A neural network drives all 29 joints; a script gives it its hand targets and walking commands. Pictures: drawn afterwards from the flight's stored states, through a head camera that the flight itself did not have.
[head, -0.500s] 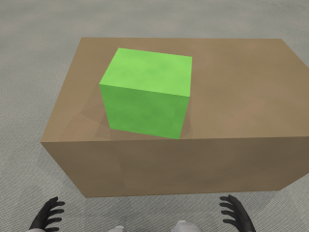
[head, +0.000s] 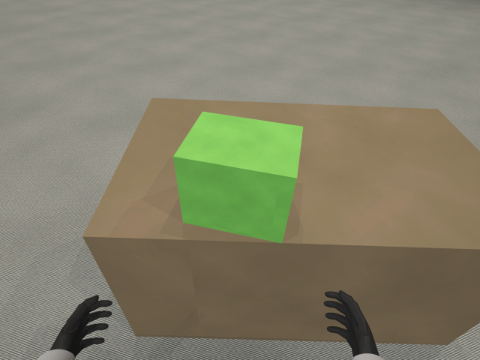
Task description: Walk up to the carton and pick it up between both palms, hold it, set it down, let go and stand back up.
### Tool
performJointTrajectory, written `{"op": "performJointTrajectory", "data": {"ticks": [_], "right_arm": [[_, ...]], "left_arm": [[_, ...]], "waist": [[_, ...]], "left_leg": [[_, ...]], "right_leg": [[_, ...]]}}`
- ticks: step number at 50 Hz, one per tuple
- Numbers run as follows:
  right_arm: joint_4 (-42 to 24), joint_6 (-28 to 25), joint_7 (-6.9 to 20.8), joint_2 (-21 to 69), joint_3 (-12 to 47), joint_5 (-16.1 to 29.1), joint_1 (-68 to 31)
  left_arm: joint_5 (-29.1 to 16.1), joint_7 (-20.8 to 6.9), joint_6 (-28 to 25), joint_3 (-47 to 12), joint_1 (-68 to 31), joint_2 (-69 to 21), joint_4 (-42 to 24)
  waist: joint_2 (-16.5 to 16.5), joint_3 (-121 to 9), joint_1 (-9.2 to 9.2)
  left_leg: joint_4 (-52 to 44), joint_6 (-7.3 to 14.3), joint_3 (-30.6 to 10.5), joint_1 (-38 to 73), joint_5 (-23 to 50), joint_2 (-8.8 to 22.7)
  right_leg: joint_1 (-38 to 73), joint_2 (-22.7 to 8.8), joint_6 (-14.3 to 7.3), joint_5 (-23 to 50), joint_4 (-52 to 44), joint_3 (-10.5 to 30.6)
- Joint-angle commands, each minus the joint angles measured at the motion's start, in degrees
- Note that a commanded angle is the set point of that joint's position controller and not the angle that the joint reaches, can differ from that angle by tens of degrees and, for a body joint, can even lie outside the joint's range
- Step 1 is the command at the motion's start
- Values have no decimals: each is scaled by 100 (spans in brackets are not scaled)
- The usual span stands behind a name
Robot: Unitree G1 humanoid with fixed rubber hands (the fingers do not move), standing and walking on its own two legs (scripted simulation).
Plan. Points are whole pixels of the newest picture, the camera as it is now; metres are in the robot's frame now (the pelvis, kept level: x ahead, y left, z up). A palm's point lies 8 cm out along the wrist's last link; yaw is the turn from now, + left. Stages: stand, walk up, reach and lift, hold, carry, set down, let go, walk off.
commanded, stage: reach and lift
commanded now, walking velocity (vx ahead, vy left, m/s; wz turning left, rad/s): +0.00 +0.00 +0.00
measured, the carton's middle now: (241, 175) +0.56 -0.03 +0.00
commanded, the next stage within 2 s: none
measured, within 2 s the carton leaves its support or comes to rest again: neither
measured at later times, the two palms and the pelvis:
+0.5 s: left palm (76, 300) +0.25 +0.26 +0.00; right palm (349, 307) +0.22 -0.17 +0.02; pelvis +0.03 +0.02 +0.01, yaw +0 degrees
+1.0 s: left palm (88, 252) +0.33 +0.26 +0.02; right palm (333, 268) +0.28 -0.17 +0.03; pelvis +0.08 +0.02 +0.02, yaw +0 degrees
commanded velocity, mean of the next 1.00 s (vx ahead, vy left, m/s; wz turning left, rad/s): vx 0.00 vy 0.00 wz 0.00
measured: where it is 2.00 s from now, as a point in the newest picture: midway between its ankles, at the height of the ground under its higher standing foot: outside the picture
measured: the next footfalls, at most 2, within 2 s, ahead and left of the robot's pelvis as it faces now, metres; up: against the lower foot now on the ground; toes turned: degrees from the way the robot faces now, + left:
none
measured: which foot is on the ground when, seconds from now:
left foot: down 0.00-1.00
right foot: down 0.00-1.00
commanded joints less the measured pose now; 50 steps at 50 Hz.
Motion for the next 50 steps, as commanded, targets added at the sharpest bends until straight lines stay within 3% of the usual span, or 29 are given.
{"op": "performJointTrajectory", "data": {"ticks": [1, 2, 3, 5, 7, 8, 9, 10, 12, 14, 15, 17, 21, 22, 23, 24, 26, 28, 30, 31, 32, 35, 36, 38, 39, 40, 42, 48, 50], "right_arm": [[-1998, -353, -215, -134, -246, 800, -415], [-1986, -342, -240, -91, -264, 767, -285], [-2004, -307, -270, -94, -305, 706, -391], [-1929, -275, -264, -94, -467, 713, -295], [-1936, -384, -192, -297, -743, 645, -585], [-2003, -385, -138, -414, -888, 700, -737], [-1860, -446, -93, -479, -796, 765, -945], [-1900, -502, -74, -445, -731, 830, -1096], [-1957, -525, -11, -222, -598, 887, -1018], [-1812, -539, -11, -120, -526, 1029, -961], [-1980, -569, 3, -64, -383, 1015, -969], [-2090, -609, -59, 24, -402, 1067, -741], [-2643, -721, -186, 269, -275, 1083, -745], [-2601, -668, -240, 406, -175, 1063, -405], [-2653, -641, -247, 343, -127, 1058, -785], [-2545, -562, -308, 385, -125, 1030, -464], [-2349, -488, -336, 356, -69, 1071, -479], [-2492, -453, -382, 282, -125, 1108, -546], [-2618, -417, -414, 232, -215, 1115, -1055], [-2659, -469, -404, 218, -185, 1120, -1022], [-2739, -486, -383, 155, -302, 1103, -982], [-2806, -450, -387, 166, -158, 1205, -996], [-2850, -481, -391, 105, -286, 1191, -1338], [-2863, -572, -385, 64, -250, 1244, -821], [-2732, -562, -360, -138, -400, 1210, -1277], [-2827, -597, -300, -134, -326, 1259, -1086], [-2721, -679, -290, -229, -382, 1184, -1366], [-2712, -969, -277, -289, -272, 1292, -1096], [-2576, -1165, -288, -541, -425, 1171, -1020]], "left_arm": [[-1169, -31, -443, 294, -1755, 1902, -2013], [-1160, -58, -491, 443, -1499, 1947, -1603], [-1222, -66, -454, 388, -1432, 1835, -1733], [-1297, -63, -517, 291, -1175, 1724, -1742], [-1198, -25, -731, 65, -1386, 1600, -1862], [-1254, 8, -865, -168, -1261, 1432, -1953], [-1116, 43, -975, -125, -1174, 1338, -1711], [-1111, 79, -1132, -67, -1290, 1426, -1830], [-1294, 85, -1403, 26, -1373, 1566, -1965], [-1471, 107, -1472, -23, -1501, 1605, -1887], [-1565, 88, -1463, -17, -1391, 1584, -1799], [-1661, 59, -1518, -72, -1275, 1691, -1896], [-1917, 16, -1580, 20, -1160, 1987, -2129], [-1993, -25, -1582, -14, -913, 2013, -2033], [-2013, -18, -1546, 80, -1427, 2151, -1970], [-2011, -63, -1487, 79, -1094, 2115, -2070], [-1977, -92, -1413, 47, -1234, 2110, -2043], [-2041, -76, -1380, 165, -1296, 2195, -2480], [-2154, -71, -1326, 30, -1609, 2303, -2365], [-2107, -65, -1295, 148, -1549, 2209, -2359], [-2129, -62, -1283, 39, -1370, 2129, -2245], [-2102, -33, -1300, 209, -1578, 2304, -2613], [-2178, -10, -1258, 77, -1749, 2264, -2608], [-2058, -13, -1237, 213, -1219, 2158, -2792], [-2170, 28, -1238, 104, -1560, 2174, -2722], [-2128, 51, -1267, 186, -1419, 2134, -2933], [-2093, 32, -1221, 141, -1554, 2120, -2617], [-2012, 16, -1251, 330, -1389, 2144, -2930], [-2013, -17, -1260, 234, -1314, 2087, -3008]], "waist": [[429, -453, 487], [383, -385, 513], [343, -368, 437], [698, -357, 417], [1714, -619, 383], [2088, -878, 449], [2208, -1032, 483], [2163, -1054, 490], [1649, -1031, 532], [1503, -896, 474], [1137, -701, 458], [1199, -670, 485], [701, -926, 706], [653, -748, 556], [713, -996, 718], [592, -593, 645], [868, -637, 649], [868, -750, 632], [948, -972, 506], [889, -1061, 668], [751, -958, 550], [1043, -1246, 677], [939, -1229, 524], [1051, -1366, 636], [1043, -1508, 473], [1120, -1523, 585], [1153, -1541, 524], [1146, -2041, 563], [996, -2095, 404]], "left_leg": [[-879, 136, -211, 1608, -1091, 31], [-957, 184, -154, 1368, -1163, 65], [-998, 203, -111, 1269, -1149, 84], [-1316, 264, -69, 844, -1409, 232], [-2203, 455, -272, -961, -2480, 668], [-2826, 598, -516, -1959, -3154, 989], [-2941, 684, -523, -2529, -3061, 1082], [-2967, 710, -489, -2894, -3033, 1084], [-2815, 699, -386, -2694, -2693, 928], [-2565, 548, -396, -2137, -2450, 723], [-2355, 483, -383, -1665, -2147, 630], [-2207, 359, -367, -1276, -1873, 488], [-1790, 250, -238, -464, -1433, 292], [-1620, 223, -109, -254, -1072, 198], [-1452, 185, 27, -183, -874, 57], [-1603, 217, -89, -92, -968, 183], [-1582, 148, -19, 19, -854, 146], [-1624, 105, -50, 70, -609, 196], [-1541, 130, -81, 113, -716, 194], [-1599, 169, -62, 68, -547, 190], [-1608, 130, -62, 159, -524, 197], [-1551, 106, -79, 249, -224, 155], [-1550, 86, -96, 130, -146, 212], [-1552, 8, -110, 362, 434, 230], [-1502, -28, -158, 464, 368, 234], [-1521, -62, -151, 389, 519, 233], [-1420, -104, -143, 490, 846, 225], [-1109, -246, -146, 1078, 2437, 132], [-975, -303, -152, 1311, 2901, 127]], "right_leg": [[-923, -416, -765, -2211, -2523, 724], [-701, -387, -728, -2224, -2495, 715], [-457, -337, -659, -2139, -2454, 726], [194, -80, -564, -1456, -2174, 448], [2235, 632, -218, -248, -1291, 58], [3282, 918, 8, 421, -796, -213], [4010, 1023, 64, 936, -525, -230], [4302, 1010, 92, 1025, -488, -175], [4209, 852, 122, 800, -664, 10], [3586, 691, 102, 342, -950, 176], [3084, 589, 7, -75, -1152, 234], [2650, 484, -73, -154, -1407, 273], [1815, 282, -124, -612, -1675, 393], [1554, 194, -142, -619, -1869, 442], [1282, 102, -175, -925, -1947, 560], [1357, 136, -172, -890, -1984, 470], [1292, 106, -213, -658, -2040, 454], [1332, 89, -217, -409, -2062, 474], [1286, 67, -254, -515, -2053, 521], [1354, 56, -209, -314, -1996, 484], [1348, 107, -198, -243, -2004, 439], [1316, 50, -175, 78, -1972, 480], [1430, 97, -181, 224, -1951, 397], [1556, 103, -161, 985, -1934, 370], [1426, 164, -162, 915, -1919, 307], [1445, 179, -154, 982, -1888, 277], [1428, 187, -144, 1256, -1853, 293], [1649, 234, -13, 2673, -1835, 324], [1464, 317, -6, 3000, -1830, 239]]}}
